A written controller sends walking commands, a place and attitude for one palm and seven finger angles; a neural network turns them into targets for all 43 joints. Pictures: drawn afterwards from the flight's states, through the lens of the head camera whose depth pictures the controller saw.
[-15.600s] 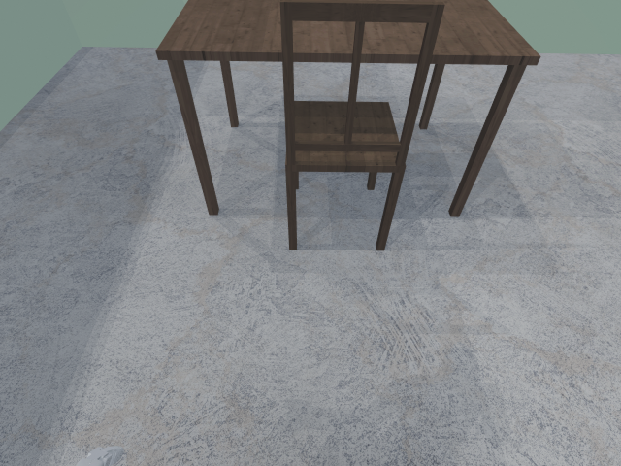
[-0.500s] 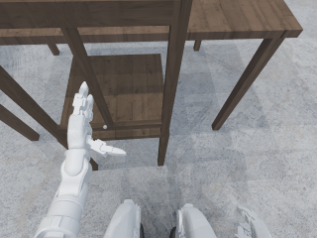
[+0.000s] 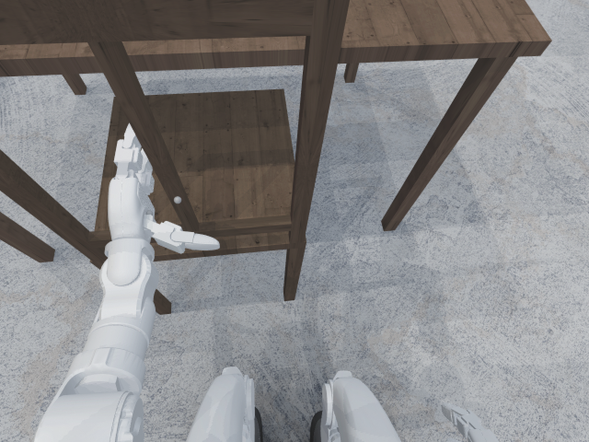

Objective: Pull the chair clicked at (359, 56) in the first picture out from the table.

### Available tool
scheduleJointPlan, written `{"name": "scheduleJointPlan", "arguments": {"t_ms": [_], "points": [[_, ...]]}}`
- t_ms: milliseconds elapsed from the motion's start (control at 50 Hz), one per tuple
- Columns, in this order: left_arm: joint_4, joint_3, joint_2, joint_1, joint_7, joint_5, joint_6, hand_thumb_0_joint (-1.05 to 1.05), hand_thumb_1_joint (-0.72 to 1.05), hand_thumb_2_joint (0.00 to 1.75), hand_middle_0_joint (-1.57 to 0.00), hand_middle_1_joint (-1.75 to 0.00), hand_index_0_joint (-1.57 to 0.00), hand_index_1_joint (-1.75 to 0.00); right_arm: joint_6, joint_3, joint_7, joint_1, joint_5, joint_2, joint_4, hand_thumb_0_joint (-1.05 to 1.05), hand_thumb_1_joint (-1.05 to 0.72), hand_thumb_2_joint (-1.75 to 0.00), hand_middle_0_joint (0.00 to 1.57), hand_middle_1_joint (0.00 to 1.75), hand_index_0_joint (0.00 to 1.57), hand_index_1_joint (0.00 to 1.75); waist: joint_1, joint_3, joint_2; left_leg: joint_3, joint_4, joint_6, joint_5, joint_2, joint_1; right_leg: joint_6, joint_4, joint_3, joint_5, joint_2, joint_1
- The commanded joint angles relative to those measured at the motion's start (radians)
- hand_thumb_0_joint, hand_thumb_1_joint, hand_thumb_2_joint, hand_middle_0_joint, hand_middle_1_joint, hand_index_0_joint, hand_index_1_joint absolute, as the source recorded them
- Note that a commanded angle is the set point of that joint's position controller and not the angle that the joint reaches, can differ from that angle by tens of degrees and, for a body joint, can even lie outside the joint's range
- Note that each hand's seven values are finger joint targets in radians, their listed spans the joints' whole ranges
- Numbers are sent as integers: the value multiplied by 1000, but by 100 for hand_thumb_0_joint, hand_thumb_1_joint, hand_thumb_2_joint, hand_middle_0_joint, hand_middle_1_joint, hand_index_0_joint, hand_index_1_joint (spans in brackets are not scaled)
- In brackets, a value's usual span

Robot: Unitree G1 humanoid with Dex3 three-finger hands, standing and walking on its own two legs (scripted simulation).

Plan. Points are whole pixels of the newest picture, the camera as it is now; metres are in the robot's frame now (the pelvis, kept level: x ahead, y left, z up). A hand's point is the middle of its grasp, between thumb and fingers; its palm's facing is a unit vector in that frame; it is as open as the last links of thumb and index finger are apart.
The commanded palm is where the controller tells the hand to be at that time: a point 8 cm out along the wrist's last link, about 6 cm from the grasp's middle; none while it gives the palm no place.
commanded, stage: push the fingers through the gap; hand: left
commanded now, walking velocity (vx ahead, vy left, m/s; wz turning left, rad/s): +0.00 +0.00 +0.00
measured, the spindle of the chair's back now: (163, 165) +0.45 +0.17 +0.07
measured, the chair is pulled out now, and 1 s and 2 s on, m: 0.00 0.00 0.02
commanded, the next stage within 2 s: hook a spindle and tug to test in 0.36 s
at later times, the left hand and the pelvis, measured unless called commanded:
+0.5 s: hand (182, 198) +0.43 +0.15 +0.02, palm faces +0.11 -0.99 -0.03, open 16.9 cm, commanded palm +0.40 +0.19 +0.03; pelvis +0.00 +0.01 +0.00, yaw +0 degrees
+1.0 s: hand (187, 200) +0.42 +0.14 +0.02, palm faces +0.10 -0.99 -0.03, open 12.3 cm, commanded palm +0.39 +0.19 +0.03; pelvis +0.00 +0.00 +0.00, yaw +0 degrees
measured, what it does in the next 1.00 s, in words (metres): stands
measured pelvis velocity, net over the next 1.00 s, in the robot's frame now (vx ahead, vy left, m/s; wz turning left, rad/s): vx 0.00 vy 0.00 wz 0.00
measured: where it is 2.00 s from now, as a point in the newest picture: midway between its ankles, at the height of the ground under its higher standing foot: outside the picture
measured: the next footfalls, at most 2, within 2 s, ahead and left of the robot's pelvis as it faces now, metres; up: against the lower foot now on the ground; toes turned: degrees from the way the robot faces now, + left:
none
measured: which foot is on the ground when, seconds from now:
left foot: down 0.00-1.00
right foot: down 0.00-1.00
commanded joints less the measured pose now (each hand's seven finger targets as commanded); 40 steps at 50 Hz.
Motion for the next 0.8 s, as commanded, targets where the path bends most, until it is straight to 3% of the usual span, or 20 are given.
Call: {"name": "scheduleJointPlan", "arguments": {"t_ms": [0, 20, 40, 100, 120, 160, 180, 280, 300, 400, 420, 440, 500, 620, 700, 740, 760, 780], "points": [[-192, 34, 141, -300, -13, -10, -81, 0, -50, 30, -6, -8, -6, -8, -27, -57, -8, 98, 0, -157, -84, 0, -90, -90, 20, 30, 20, 30, -16, -474, 33, -93, -150, -30, 352, -18, 370, 6, -163, 82, 344, 18, 207], [-184, 67, 172, -265, -13, -14, -80, 0, -50, 30, -6, -8, -6, -8, -22, -60, -8, 102, 0, -160, -85, 0, -90, -90, 20, 30, 20, 30, -1, -477, 18, -91, -154, -32, 358, -18, 368, 5, -166, 84, 352, 19, 227], [-194, 42, 147, -248, -20, -13, -80, 0, -50, 30, -6, -8, -6, -8, -21, -58, -5, 100, 1, -158, -96, 0, -90, -90, 20, 30, 20, 30, -1, -483, 28, -91, -159, -32, 361, -19, 371, 5, -167, 83, 355, 20, 232], [-216, 9, 112, -272, -20, -14, -80, 0, -50, 30, -6, -8, -6, -8, -16, -61, 0, 101, 5, -157, -92, 0, -90, -90, 20, 30, 20, 30, -13, -465, 56, -105, -168, -37, 368, -11, 416, 3, -167, 68, 329, 21, 178], [-217, 14, 118, -283, -14, -14, -81, 0, -50, 30, -6, -8, -6, -8, -14, -64, -1, 107, 4, -161, -85, 0, -90, -90, 20, 30, 20, 30, -21, -462, 40, -109, -166, -38, 372, -8, 425, 4, -168, 66, 329, 22, 170], [-222, 27, 131, -272, -6, -14, -84, 0, -50, 30, -6, -8, -6, -8, -14, -65, -2, 107, 3, -161, -86, 0, -90, -90, 20, 30, 20, 30, -16, -456, 14, -105, -166, -36, 367, -10, 405, 5, -171, 70, 337, 22, 190], [-228, 19, 125, -270, -1, -8, -89, 0, -50, 30, -6, -8, -6, -8, -13, -65, -2, 106, 3, -163, -88, 0, -90, -90, 20, 30, 20, 30, -14, -458, 49, -113, -168, -39, 384, -8, 430, 2, -162, 65, 334, 23, 161], [-229, -7, 96, -317, 21, 8, -101, 0, -50, 30, -6, -8, -6, -8, -13, -66, 1, 105, -2, -161, -79, 0, -90, -90, 20, 30, 20, 30, -27, -451, 46, -123, -169, -41, 370, -7, 445, 3, -162, 59, 306, 23, 136], [-219, 17, 121, -300, 26, 15, -103, 0, -50, 30, -6, -8, -6, -8, -9, -68, 1, 106, -3, -162, -79, 0, -90, -90, 20, 30, 20, 30, -15, -459, 41, -124, -171, -43, 372, -5, 453, 2, -161, 58, 304, 22, 136], [-214, 19, 118, -282, 37, 23, -101, 0, -50, 30, -6, -8, -6, -8, -2, -64, 5, 100, -5, -158, -89, 0, -90, -90, 20, 30, 20, 30, -5, -470, 47, -121, -174, -45, 385, -8, 446, 0, -155, 59, 320, 21, 159], [-212, 3, 90, -262, 35, 14, -97, 0, -50, 30, -6, -8, -6, -8, -1, -64, 7, 97, -5, -154, -92, 0, -90, -90, 20, 30, 20, 30, -7, -473, 33, -116, -172, -42, 389, -11, 446, 2, -162, 60, 333, 23, 172], [-212, 12, 102, -247, 34, 14, -94, 0, -50, 30, -6, -8, -6, -8, 1, -65, 7, 97, -3, -156, -93, 0, -90, -90, 20, 30, 20, 30, -7, -474, 12, -111, -170, -40, 384, -9, 433, 4, -166, 65, 339, 23, 186], [-220, -18, 80, -286, 32, 18, -94, 0, -50, 30, -11, -24, -11, -24, 3, -64, 8, 95, -2, -153, -92, 0, -90, -90, 20, 30, 20, 30, -17, -455, 42, -116, -170, -40, 380, -9, 439, 3, -163, 62, 330, 22, 160], [-201, 15, 112, -269, 31, 13, -98, 0, -50, 30, -22, -57, -22, -57, 3, -61, 3, 91, -2, -150, -91, 0, -90, -90, 20, 30, 20, 30, -14, -449, -9, -94, -159, -31, 336, -19, 373, 7, -174, 80, 338, 22, 215], [-227, 11, 115, -294, 26, 13, -111, 0, -50, 30, -29, -79, -29, -79, -3, -60, 1, 84, -3, -147, -92, 0, -90, -90, 20, 30, 20, 30, -9, -468, 40, -92, -156, -32, 335, -21, 389, 5, -171, 86, 333, 21, 209], [-213, -2, 103, -305, 20, 9, -107, 0, -50, 30, -32, -90, -32, -90, -4, -59, 0, 86, -2, -146, -86, 0, -90, -90, 20, 30, 20, 30, -22, -451, 19, -89, -152, -29, 329, -22, 368, 7, -176, 88, 339, 21, 217], [-200, 7, 110, -284, 17, 9, -104, 0, -44, 32, -34, -96, -34, -96, -5, -60, 0, 89, -1, -148, -87, 0, -90, -90, 20, 30, 20, 30, -15, -452, 9, -89, -153, -29, 322, -22, 361, 6, -178, 89, 334, 22, 223], [-199, -15, 93, -302, 13, 9, -103, 0, -39, 35, -36, -101, -36, -101, -6, -60, -2, 88, 0, -150, -88, 0, -90, -90, 20, 30, 20, 30, -29, -451, 12, -93, -152, -27, 327, -21, 370, 7, -175, 86, 334, 22, 205]]}}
